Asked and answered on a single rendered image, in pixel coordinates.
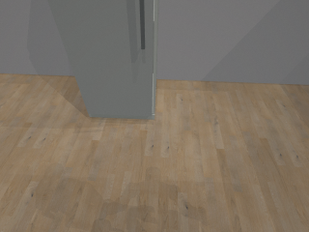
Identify fridge door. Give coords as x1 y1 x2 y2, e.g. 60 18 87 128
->
47 0 154 117

